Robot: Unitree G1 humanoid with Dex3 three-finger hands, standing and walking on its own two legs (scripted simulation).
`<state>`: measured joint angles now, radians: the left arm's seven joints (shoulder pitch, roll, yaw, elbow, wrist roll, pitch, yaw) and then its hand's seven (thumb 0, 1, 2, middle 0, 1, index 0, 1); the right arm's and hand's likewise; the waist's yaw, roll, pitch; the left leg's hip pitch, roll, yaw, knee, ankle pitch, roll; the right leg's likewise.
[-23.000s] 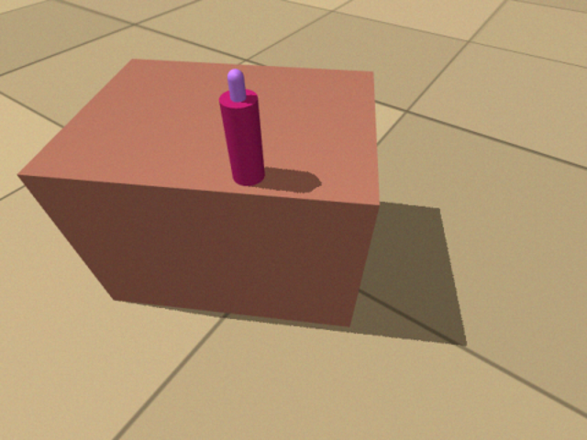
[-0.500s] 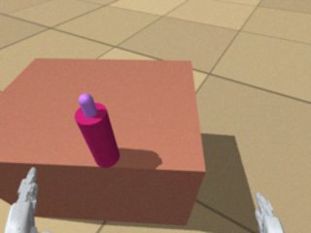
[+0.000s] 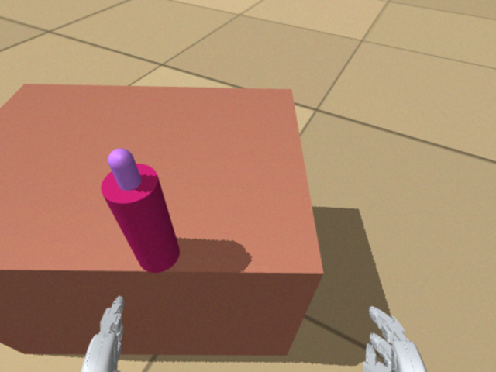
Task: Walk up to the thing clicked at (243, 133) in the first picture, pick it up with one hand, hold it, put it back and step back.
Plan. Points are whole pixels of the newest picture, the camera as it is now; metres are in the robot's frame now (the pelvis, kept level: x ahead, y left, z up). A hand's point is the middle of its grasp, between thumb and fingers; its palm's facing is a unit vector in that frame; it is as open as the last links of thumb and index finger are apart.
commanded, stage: home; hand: left
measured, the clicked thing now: (142, 213) +0.38 +0.19 +0.06
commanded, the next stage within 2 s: none
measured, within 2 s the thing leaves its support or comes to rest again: neither
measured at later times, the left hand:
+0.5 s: hand (145, 370) +0.17 +0.17 -0.06, palm faces +0.12 -0.96 -0.26, open 17.6 cm
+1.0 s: hand out of the picture +0.16 +0.17 -0.06, palm faces +0.12 -0.96 -0.27, open 17.6 cm
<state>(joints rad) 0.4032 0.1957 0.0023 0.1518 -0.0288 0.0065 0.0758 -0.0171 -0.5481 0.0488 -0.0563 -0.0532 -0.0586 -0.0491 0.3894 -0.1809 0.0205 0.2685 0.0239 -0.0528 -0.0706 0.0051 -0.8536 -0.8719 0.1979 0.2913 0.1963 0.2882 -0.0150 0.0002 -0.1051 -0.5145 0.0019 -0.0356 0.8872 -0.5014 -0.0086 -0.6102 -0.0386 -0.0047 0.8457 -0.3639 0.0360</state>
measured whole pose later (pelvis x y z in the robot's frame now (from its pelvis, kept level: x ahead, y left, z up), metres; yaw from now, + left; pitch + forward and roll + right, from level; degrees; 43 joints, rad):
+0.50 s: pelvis +0.00 -0.01 -0.01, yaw +1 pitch +8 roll -1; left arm 0.45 0.20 -0.01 0.06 -0.02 0.16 0.13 -0.02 -0.56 0.04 -0.05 -0.05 -0.06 -0.05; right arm 0.28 -0.21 0.01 0.50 0.02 -0.08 -0.12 0.01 -0.90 -0.90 0.20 0.30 0.20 0.30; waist -0.02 0.03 -0.11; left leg -0.54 0.02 -0.06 0.94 -0.53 -0.02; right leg -0.63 -0.03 -0.03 0.88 -0.39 0.03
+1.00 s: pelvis -0.01 -0.01 -0.01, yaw +1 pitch +7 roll -2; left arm 0.46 0.20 -0.02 0.02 -0.01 0.22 0.14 -0.02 -0.57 0.04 -0.05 -0.05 -0.06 -0.05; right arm 0.29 -0.20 0.02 0.52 0.01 -0.13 -0.15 0.01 -0.90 -0.90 0.20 0.30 0.20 0.30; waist -0.02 0.03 -0.11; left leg -0.56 0.02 -0.06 0.95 -0.52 -0.02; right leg -0.63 -0.03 -0.03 0.88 -0.37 0.03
